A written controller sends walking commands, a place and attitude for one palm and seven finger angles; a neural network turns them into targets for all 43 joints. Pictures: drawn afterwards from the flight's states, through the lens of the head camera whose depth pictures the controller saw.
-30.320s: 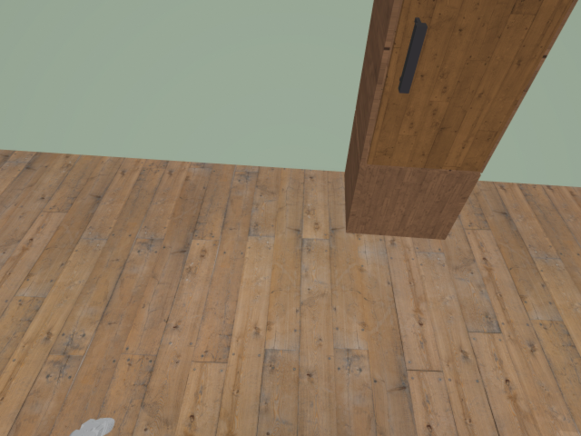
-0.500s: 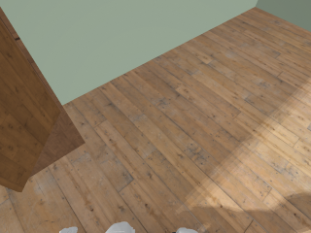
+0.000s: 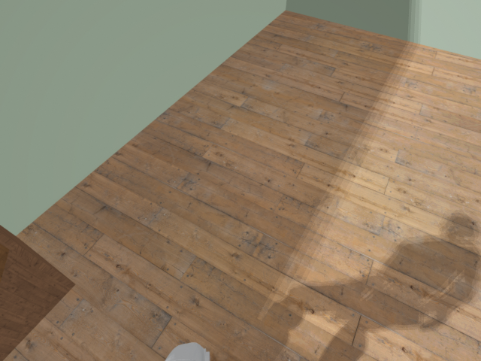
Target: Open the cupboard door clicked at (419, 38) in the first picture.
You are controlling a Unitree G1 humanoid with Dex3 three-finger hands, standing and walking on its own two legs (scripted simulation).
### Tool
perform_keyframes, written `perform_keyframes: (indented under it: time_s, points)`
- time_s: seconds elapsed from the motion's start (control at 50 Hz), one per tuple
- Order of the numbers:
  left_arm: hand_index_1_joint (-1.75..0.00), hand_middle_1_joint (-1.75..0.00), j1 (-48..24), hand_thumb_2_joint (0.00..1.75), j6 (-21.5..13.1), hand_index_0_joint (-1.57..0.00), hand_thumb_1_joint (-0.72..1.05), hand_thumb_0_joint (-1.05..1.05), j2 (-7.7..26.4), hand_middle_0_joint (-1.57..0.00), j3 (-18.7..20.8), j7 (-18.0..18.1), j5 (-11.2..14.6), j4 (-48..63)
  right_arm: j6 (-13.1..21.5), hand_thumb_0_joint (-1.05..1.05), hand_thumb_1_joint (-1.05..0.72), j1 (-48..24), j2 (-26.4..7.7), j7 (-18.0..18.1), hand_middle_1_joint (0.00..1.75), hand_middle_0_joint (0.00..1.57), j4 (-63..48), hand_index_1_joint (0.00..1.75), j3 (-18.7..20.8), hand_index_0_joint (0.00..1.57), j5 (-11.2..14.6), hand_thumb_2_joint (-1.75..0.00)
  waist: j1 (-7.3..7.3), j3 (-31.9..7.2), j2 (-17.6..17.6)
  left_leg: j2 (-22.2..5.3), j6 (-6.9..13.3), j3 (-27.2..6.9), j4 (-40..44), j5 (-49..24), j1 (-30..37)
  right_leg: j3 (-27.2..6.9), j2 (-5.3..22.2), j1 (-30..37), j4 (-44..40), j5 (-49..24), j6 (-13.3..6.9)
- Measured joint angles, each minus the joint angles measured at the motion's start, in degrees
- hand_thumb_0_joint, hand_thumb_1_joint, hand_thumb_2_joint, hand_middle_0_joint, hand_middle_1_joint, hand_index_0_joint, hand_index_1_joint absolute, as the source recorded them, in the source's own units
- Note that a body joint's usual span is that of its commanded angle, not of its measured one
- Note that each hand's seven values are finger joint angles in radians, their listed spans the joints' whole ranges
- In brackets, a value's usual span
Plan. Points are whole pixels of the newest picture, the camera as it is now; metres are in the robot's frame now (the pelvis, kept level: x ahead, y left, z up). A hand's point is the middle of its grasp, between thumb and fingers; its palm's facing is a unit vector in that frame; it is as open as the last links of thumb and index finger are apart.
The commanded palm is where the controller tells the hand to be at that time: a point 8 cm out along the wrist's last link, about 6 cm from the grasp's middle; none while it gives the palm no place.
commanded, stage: walk to a spot facing it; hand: left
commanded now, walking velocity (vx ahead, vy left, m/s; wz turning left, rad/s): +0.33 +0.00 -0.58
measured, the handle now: out of the picture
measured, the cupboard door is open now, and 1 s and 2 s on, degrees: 45 45 45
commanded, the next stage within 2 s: turn to face it in 1.04 s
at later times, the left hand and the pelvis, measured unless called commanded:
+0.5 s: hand (210, 241) +0.38 +0.10 -0.15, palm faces -0.35 -0.91 -0.22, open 7.4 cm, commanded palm none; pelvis +0.18 -0.04 -0.01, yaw -18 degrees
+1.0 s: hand (226, 226) +0.44 +0.06 -0.19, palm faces -0.34 -0.92 -0.18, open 7.3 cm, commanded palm none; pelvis +0.40 -0.12 -0.01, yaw -26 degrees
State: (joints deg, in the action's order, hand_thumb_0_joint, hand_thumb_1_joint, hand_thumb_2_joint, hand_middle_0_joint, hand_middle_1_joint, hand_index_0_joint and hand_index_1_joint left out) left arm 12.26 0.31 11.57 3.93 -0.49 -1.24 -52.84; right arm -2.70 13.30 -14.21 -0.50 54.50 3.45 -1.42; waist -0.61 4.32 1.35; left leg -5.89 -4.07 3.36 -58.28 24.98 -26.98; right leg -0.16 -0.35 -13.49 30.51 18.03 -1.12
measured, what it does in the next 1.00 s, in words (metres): walks ahead, turning right: left foot, then right foot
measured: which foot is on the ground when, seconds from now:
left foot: up 0.00-0.12, down 0.14-0.50, up 0.52-0.92, down 0.94-1.00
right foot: down 0.00-0.14, up 0.16-0.50, down 0.52-0.94, up 0.96-1.00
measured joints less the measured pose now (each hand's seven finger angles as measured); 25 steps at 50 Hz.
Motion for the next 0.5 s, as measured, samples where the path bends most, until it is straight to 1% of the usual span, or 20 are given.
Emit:
perform_keyframes:
  time_s: [0.04,0.08,0.12,0.14,0.16,0.18,0.2,0.24,0.26,0.28,0.32,0.34,0.38,0.42,0.46,0.48,0.5]
  points:
    - [-0.30,-0.29,1.6,0.90,-0.2,-0.20,0.91,0.00,0.0,-0.21,0.0,-0.2,-0.1,-1.0,0.8,0.01,-0.90,-1.2,0.4,-0.3,0.30,0.20,-1.1,0.30,0.1,0.20,0.1,-0.90,0.38,-0.1,-1.2,0.8,0.0,0.2,5.4,-2.2,-0.2,-1.7,0.1,1.3,-2.1,-0.6,0.0]
    - [-0.30,-0.29,3.0,0.90,-0.1,-0.20,0.91,0.00,0.1,-0.21,0.2,-0.5,-0.2,-2.0,1.9,0.01,-0.90,-2.1,0.8,-0.4,0.30,0.20,-2.1,0.30,0.1,0.20,0.1,-0.90,0.92,-0.3,-2.2,1.7,0.1,0.3,12.1,-3.8,1.0,-3.5,0.1,2.3,-2.8,-0.3,0.2]
    - [-0.30,-0.29,4.4,0.90,0.1,-0.20,0.91,0.00,0.2,-0.21,0.4,-0.8,-0.1,-2.9,3.1,0.01,-0.90,-2.6,1.0,-0.3,0.30,0.20,-3.1,0.30,-0.2,0.20,0.2,-0.90,1.26,-0.6,-2.9,2.5,0.3,0.7,19.9,-6.2,3.9,-5.2,0.0,2.8,-1.7,1.3,0.7]
    - [-0.30,-0.30,5.3,0.90,0.4,-0.20,0.91,0.00,0.1,-0.21,0.5,-0.9,-0.1,-3.2,4.0,0.01,-0.90,-2.4,0.8,-0.2,0.30,0.20,-3.7,0.30,-0.5,0.20,0.2,-0.90,1.32,-1.1,-2.6,2.5,0.7,0.7,24.4,-5.9,6.0,-5.9,-0.6,2.4,0.1,2.8,0.7]
    - [-0.30,-0.30,5.9,0.90,0.7,-0.20,0.91,0.00,-0.1,-0.21,0.6,-1.1,0.1,-3.5,5.1,0.01,-0.90,-2.2,0.6,0.1,0.30,0.20,-4.1,0.30,-0.7,0.20,-0.2,-0.90,1.07,-1.6,-1.8,1.9,2.1,0.6,25.6,-9.6,6.4,-5.6,-1.5,0.6,5.0,6.3,0.4]
    - [-0.30,-0.29,5.9,0.90,1.1,-0.20,0.91,0.00,0.1,-0.21,0.8,-1.2,0.2,-4.0,5.8,0.01,-0.90,-2.1,0.9,0.5,0.30,0.20,-4.1,0.30,-0.9,0.20,-0.6,-0.90,0.92,-1.6,-2.0,1.4,3.1,1.3,24.0,-10.7,6.4,-4.9,-1.5,-1.8,12.1,9.2,0.0]
    - [-0.30,-0.29,5.6,0.90,1.5,-0.20,0.91,0.01,0.5,-0.21,0.9,-1.3,0.1,-4.4,6.2,0.01,-0.90,-1.6,1.4,0.8,0.30,0.20,-4.1,0.30,-1.2,0.20,-0.8,-0.90,0.82,-1.7,-2.4,1.0,3.6,2.2,22.9,-9.7,6.9,-3.8,-1.3,-4.6,19.5,10.5,-0.3]
    - [-0.30,-0.29,4.3,0.90,1.6,-0.20,0.91,0.01,1.4,-0.21,1.4,-1.7,-0.4,-4.7,6.6,0.01,-0.90,0.4,2.5,1.0,0.30,0.20,-3.6,0.30,-1.7,0.20,-1.1,-0.90,0.55,-2.0,-3.2,0.4,3.5,3.5,24.2,-7.8,9.2,-1.3,-0.2,-10.2,31.2,7.9,-0.3]
    - [-0.30,-0.29,3.3,0.90,1.6,-0.20,0.91,0.01,1.7,-0.20,1.6,-2.0,-0.5,-4.4,6.7,0.01,-0.90,1.5,3.0,1.1,0.30,0.20,-3.0,0.30,-1.9,0.20,-1.0,-0.90,0.58,-2.1,-3.5,0.2,3.1,4.1,26.0,-7.7,10.8,-0.1,0.8,-12.6,34.4,5.5,0.0]
    - [-0.30,-0.29,2.3,0.90,1.5,-0.20,0.91,0.01,1.9,-0.20,1.8,-2.2,-0.6,-3.9,6.8,0.00,-0.90,2.6,3.4,1.2,0.30,0.20,-2.3,0.30,-2.1,0.20,-1.0,-0.90,0.70,-2.0,-3.6,0.0,2.5,4.7,28.1,-8.2,12.4,0.9,1.8,-14.7,35.7,3.2,0.4]
    - [-0.30,-0.29,0.1,0.90,1.3,-0.19,0.91,0.01,1.9,-0.20,1.7,-2.7,-0.6,-2.6,6.8,0.00,-0.90,4.7,4.0,1.3,0.30,0.20,-0.6,0.30,-2.4,0.20,-0.9,-0.90,0.81,-1.6,-3.4,-0.5,2.1,6.0,31.8,-8.9,15.6,2.5,3.3,-17.5,33.3,0.2,0.9]
    - [-0.30,-0.29,-0.9,0.90,1.1,-0.19,0.92,0.01,1.7,-0.20,1.5,-2.8,-0.5,-1.9,6.6,0.00,-0.90,5.7,4.1,1.3,0.30,0.20,0.2,0.30,-2.5,0.20,-0.9,-0.90,0.72,-1.5,-3.1,-0.8,1.9,6.7,33.2,-8.9,17.1,3.2,3.9,-18.3,30.3,-0.9,1.0]
    - [-0.30,-0.29,-3.0,0.90,1.0,-0.19,0.92,0.01,1.5,-0.20,1.2,-3.0,-0.4,-0.9,6.3,0.01,-0.90,7.6,4.2,1.1,0.30,0.21,1.6,0.30,-2.4,0.20,-0.9,-0.90,0.04,-1.1,-2.5,-1.4,1.3,8.2,35.0,-8.3,19.7,4.3,4.5,-18.7,22.8,-2.5,0.9]
    - [-0.30,-0.29,-5.0,0.90,0.9,-0.19,0.92,0.01,1.4,-0.20,0.9,-3.1,-0.4,-0.2,5.8,0.01,-0.90,9.4,4.0,0.9,0.30,0.21,2.8,0.30,-2.2,0.20,-1.0,-0.90,-1.05,-0.6,-1.9,-2.0,0.3,9.7,35.5,-6.9,22.1,5.3,4.6,-18.1,16.0,-3.4,0.6]
    - [-0.30,-0.29,-7.0,0.90,0.8,-0.19,0.92,0.01,1.4,-0.20,0.8,-3.1,-0.4,0.2,5.3,0.01,-0.90,11.1,3.7,0.9,0.30,0.21,3.8,0.30,-2.0,0.20,-1.1,-0.90,-2.20,-0.2,-1.5,-2.6,-0.9,10.9,34.7,-4.7,24.1,6.3,4.1,-16.5,11.2,-3.9,-0.1]
    - [-0.30,-0.29,-7.8,0.90,0.6,-0.19,0.92,0.01,1.4,-0.20,0.7,-3.1,-0.4,0.5,5.0,0.01,-0.90,12.1,3.5,0.8,0.30,0.21,4.3,0.30,-2.0,0.20,-1.0,-0.90,-2.64,0.1,-1.1,-3.3,-1.6,11.3,33.3,-3.1,24.8,7.0,3.5,-15.0,8.9,-3.8,-0.6]
    - [-0.30,-0.29,-8.5,0.90,0.0,-0.19,0.92,0.00,1.6,-0.20,0.5,-3.1,-0.4,0.9,4.7,0.01,-0.90,13.2,3.4,0.7,0.30,0.21,4.8,0.30,-1.9,0.20,-0.9,-0.90,-2.89,0.2,-0.9,-4.1,-1.9,11.3,30.0,-1.0,24.6,7.4,2.9,-12.8,6.3,-3.4,-1.6]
